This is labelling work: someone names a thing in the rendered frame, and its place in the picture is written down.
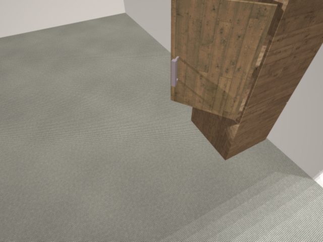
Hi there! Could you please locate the handle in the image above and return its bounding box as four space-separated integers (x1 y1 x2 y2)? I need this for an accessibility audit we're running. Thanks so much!
171 56 179 87

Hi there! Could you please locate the cupboard door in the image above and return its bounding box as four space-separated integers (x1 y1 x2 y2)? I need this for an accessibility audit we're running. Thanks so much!
171 0 277 120

